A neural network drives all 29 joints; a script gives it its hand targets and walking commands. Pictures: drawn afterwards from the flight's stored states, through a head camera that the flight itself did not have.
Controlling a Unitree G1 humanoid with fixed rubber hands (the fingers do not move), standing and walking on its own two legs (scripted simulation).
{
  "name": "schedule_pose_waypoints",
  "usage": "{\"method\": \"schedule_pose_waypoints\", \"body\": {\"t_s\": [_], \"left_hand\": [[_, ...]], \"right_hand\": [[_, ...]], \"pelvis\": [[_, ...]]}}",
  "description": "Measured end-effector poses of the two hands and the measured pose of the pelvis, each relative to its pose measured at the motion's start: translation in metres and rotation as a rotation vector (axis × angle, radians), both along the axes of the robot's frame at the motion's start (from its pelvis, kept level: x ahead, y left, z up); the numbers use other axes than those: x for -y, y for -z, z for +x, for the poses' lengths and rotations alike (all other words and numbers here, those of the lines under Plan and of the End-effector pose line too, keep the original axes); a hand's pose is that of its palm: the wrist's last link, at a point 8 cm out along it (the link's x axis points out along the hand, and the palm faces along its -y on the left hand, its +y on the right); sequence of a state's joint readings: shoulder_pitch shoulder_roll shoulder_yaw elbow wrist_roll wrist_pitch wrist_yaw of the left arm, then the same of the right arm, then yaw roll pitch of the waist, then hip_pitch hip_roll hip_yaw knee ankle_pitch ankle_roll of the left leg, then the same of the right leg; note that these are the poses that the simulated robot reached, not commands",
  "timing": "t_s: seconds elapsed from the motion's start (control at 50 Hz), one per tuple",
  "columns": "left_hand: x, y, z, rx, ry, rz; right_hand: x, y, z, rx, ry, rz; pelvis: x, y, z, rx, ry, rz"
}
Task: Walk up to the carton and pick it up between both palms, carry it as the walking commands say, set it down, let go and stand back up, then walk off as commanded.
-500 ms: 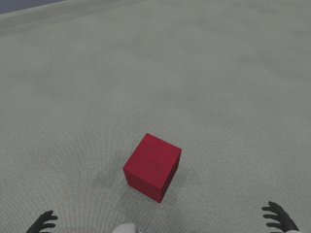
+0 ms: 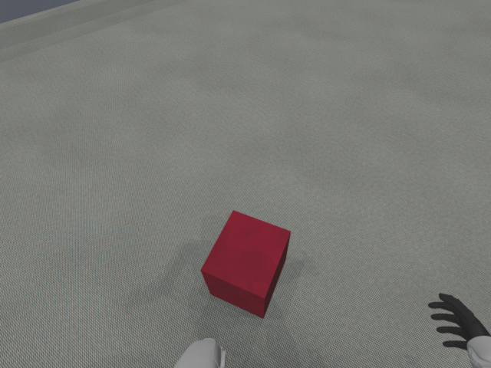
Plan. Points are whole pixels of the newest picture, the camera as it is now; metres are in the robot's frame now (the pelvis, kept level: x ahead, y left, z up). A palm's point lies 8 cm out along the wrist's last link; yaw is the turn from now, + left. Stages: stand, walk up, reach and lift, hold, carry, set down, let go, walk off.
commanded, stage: walk up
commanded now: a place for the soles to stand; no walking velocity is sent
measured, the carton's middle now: (248, 264) +0.51 +0.04 -0.63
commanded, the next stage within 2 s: none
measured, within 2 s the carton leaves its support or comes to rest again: neither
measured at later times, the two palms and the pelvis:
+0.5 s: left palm out of the picture +0.16 +0.53 -0.06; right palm out of the picture +0.12 -0.19 -0.13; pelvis +0.04 +0.16 -0.03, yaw -10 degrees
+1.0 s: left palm (25, 258) +0.31 +0.48 -0.10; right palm out of the picture +0.05 -0.13 -0.09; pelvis +0.07 +0.22 -0.02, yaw -20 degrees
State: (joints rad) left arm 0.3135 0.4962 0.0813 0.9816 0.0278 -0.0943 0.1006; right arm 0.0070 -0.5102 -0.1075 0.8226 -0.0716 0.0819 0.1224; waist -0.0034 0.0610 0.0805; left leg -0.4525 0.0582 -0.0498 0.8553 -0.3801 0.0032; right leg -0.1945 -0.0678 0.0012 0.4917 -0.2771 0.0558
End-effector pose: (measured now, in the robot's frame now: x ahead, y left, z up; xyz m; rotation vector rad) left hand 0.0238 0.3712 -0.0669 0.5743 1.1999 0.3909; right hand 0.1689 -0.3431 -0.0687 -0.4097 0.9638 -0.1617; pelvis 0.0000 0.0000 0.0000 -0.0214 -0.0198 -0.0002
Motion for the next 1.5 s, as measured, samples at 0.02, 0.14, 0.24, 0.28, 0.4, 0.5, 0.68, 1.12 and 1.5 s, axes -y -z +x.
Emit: {"method": "schedule_pose_waypoints", "body": {"t_s": [0.02, 0.14, 0.24, 0.28, 0.4, 0.5, 0.68, 1.12, 1.5], "left_hand": [[-0.012, -0.002, -0.004, -0.019, 0.006, 0.018], [-0.082, 0.003, 0.006, -0.062, 0.067, 0.094], [-0.088, 0.006, 0.052, -0.018, 0.136, 0.057], [-0.090, 0.006, 0.066, -0.002, 0.165, 0.051], [-0.121, -0.005, 0.097, 0.076, 0.203, 0.097], [-0.158, -0.006, 0.133, 0.106, 0.273, 0.092], [-0.158, 0.030, 0.215, 0.150, 0.384, -0.071], [-0.102, 0.037, 0.284, 0.166, 0.530, -0.221], [-0.075, 0.020, 0.273, 0.111, 0.517, -0.238]], "right_hand": [[-0.005, 0.000, 0.003, 0.008, -0.001, -0.003], [-0.046, 0.017, 0.005, 0.032, 0.006, -0.034], [-0.077, 0.029, -0.033, -0.015, 0.091, 0.006], [-0.084, 0.036, -0.046, -0.032, 0.122, 0.016], [-0.114, 0.055, -0.058, -0.075, 0.163, 0.023], [-0.151, 0.057, -0.053, -0.038, 0.197, 0.035], [-0.194, 0.046, -0.095, -0.042, 0.329, -0.036], [-0.196, 0.025, -0.129, -0.036, 0.445, -0.076], [-0.194, 0.025, -0.127, -0.044, 0.486, 0.012]], "pelvis": [[-0.007, 0.002, 0.001, 0.000, 0.005, 0.001], [-0.058, 0.025, 0.007, 0.001, 0.041, 0.009], [-0.081, 0.021, 0.015, 0.004, 0.087, 0.012], [-0.087, 0.023, 0.020, 0.003, 0.102, 0.013], [-0.121, 0.030, 0.034, 0.007, 0.131, 0.001], [-0.159, 0.035, 0.044, 0.009, 0.173, 0.028], [-0.204, 0.037, 0.057, 0.017, 0.246, 0.006], [-0.208, 0.024, 0.065, 0.015, 0.367, -0.007], [-0.200, 0.002, 0.058, 0.014, 0.407, 0.043]]}}
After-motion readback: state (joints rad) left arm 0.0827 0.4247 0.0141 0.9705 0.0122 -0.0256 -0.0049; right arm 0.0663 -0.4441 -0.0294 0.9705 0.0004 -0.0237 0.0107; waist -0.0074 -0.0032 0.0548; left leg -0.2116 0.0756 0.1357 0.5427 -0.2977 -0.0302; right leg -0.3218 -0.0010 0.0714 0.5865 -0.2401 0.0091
